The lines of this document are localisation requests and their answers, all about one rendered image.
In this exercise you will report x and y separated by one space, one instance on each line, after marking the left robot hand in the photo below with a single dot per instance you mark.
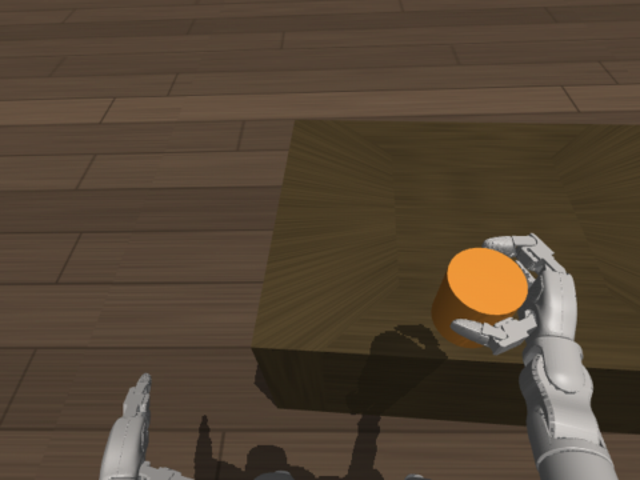
125 451

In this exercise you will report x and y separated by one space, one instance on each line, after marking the right robot hand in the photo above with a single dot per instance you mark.
550 307

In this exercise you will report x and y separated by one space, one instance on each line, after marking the can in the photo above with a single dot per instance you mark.
481 285

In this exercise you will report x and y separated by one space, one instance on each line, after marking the right robot arm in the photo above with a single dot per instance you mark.
563 431

